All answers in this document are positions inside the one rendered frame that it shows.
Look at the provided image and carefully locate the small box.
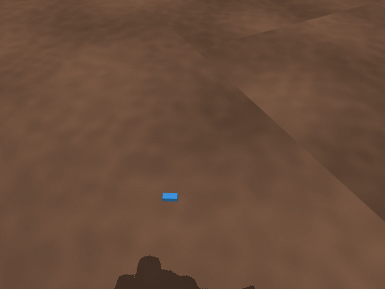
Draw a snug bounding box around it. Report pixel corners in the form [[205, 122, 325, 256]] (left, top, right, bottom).
[[162, 193, 178, 202]]

